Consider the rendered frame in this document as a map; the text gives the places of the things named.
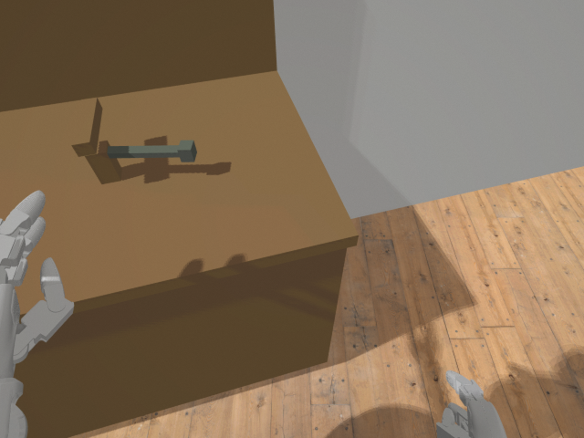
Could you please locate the counter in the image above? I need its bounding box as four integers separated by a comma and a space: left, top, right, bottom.
0, 0, 359, 438

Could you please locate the robot left hand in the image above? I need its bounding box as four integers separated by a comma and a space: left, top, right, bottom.
0, 191, 74, 379

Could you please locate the left robot forearm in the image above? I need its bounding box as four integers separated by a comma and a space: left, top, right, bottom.
0, 378, 28, 438

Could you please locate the tap lever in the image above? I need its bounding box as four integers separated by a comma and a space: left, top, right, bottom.
107, 141, 197, 162

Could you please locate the robot right hand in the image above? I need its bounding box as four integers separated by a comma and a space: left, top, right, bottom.
436, 370, 507, 438

